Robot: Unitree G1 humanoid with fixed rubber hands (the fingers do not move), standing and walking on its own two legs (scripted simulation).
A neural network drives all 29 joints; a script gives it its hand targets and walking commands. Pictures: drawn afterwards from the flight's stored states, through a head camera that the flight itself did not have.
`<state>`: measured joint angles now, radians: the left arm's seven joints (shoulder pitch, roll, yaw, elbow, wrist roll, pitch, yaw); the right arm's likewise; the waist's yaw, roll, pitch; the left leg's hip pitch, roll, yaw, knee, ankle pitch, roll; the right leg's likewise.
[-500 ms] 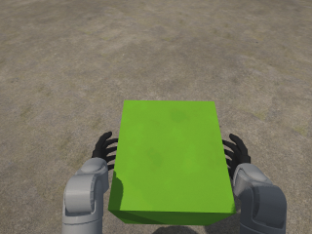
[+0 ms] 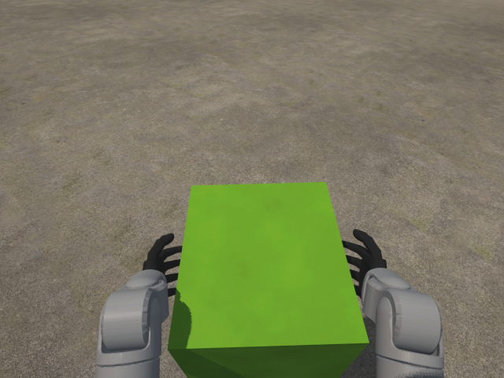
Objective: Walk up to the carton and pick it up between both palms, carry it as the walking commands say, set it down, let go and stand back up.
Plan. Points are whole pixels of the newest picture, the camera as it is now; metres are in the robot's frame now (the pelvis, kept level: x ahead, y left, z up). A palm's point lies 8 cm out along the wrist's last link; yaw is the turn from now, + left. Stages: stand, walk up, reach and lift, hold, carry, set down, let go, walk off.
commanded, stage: carry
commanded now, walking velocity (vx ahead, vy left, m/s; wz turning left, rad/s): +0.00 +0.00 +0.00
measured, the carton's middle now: (261, 285) +0.29 +0.01 +0.02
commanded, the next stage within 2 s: none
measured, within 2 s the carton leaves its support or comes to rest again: neither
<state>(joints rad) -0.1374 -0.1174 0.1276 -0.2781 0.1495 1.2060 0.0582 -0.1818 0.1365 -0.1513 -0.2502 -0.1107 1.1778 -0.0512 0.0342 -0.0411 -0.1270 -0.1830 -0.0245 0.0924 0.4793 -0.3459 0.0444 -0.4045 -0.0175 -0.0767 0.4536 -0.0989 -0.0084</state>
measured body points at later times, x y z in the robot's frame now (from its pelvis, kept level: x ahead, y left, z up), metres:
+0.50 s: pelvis +0.01 +0.00 -0.01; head +0.00 +0.01 +0.44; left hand +0.29 +0.17 +0.07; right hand +0.30 -0.15 +0.08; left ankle -0.06 +0.08 -0.73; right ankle +0.09 -0.10 -0.73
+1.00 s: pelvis +0.02 +0.01 -0.01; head +0.00 +0.03 +0.44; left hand +0.29 +0.18 +0.06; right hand +0.30 -0.14 +0.08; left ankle -0.06 +0.08 -0.73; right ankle +0.09 -0.10 -0.73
